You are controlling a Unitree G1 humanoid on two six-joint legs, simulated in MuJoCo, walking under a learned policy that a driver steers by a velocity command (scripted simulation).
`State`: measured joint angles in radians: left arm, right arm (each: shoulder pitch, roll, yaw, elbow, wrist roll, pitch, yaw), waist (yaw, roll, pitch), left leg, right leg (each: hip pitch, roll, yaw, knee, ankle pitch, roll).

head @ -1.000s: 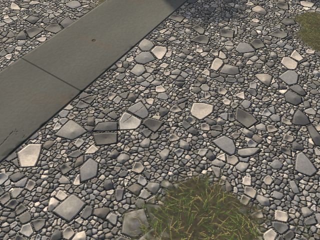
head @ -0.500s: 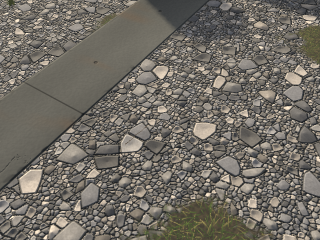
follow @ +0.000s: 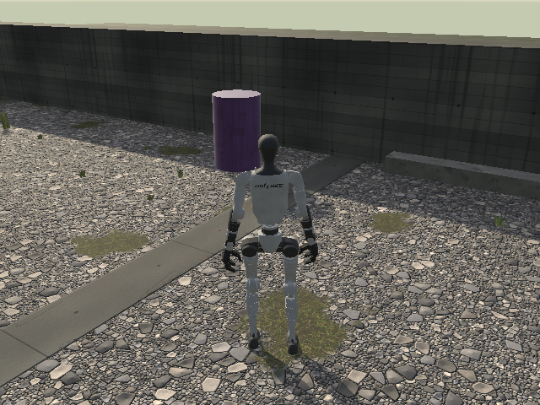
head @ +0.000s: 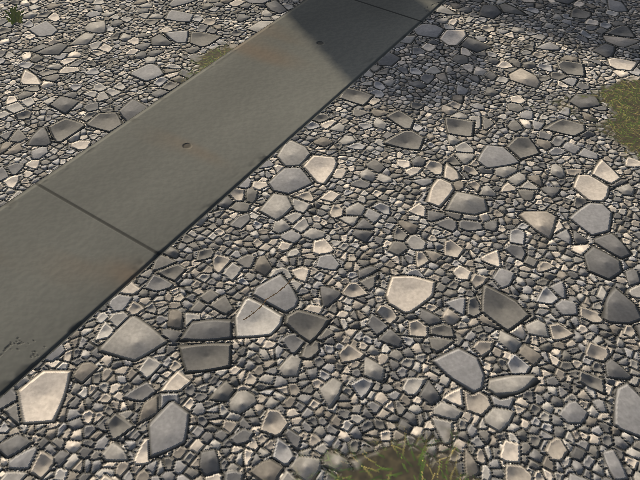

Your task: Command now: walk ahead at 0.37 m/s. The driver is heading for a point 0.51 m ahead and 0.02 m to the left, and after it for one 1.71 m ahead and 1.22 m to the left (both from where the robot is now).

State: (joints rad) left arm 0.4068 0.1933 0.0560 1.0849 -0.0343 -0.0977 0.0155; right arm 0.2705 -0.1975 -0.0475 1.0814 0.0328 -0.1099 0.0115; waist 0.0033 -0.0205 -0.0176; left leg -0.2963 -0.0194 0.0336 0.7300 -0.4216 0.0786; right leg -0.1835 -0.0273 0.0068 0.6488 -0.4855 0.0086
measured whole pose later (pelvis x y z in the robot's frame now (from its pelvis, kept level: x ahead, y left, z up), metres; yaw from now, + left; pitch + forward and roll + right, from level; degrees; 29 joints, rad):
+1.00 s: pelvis +0.18 -0.01 +0.02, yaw +0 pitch +0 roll +0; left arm 0.19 0.21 0.04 1.04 0.00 -0.01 0.03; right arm 0.30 -0.17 -0.03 1.09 -0.01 -0.04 -0.04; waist 0.00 -0.01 0.03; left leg -0.19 0.00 0.02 0.51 -0.32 0.01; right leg -0.33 0.02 -0.03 0.48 -0.15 -0.04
